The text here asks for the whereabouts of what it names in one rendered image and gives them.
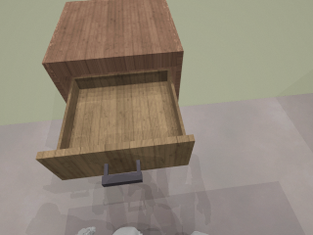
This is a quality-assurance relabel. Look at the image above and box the handle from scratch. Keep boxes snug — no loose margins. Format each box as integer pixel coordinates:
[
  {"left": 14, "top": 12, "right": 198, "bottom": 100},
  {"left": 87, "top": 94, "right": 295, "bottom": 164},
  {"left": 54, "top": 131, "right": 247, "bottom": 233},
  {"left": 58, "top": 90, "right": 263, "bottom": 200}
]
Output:
[{"left": 102, "top": 160, "right": 143, "bottom": 187}]

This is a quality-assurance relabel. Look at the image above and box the cabinet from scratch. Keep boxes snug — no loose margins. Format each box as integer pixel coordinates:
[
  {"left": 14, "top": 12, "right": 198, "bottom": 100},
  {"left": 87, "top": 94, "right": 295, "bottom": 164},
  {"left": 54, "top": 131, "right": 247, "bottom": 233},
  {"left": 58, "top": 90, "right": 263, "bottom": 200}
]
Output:
[{"left": 41, "top": 0, "right": 184, "bottom": 103}]

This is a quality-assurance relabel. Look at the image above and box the drawer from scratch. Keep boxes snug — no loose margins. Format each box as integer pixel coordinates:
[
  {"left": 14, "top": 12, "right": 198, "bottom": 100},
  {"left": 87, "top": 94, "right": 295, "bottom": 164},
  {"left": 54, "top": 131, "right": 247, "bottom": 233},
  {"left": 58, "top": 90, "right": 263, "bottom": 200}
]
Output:
[{"left": 35, "top": 69, "right": 196, "bottom": 180}]

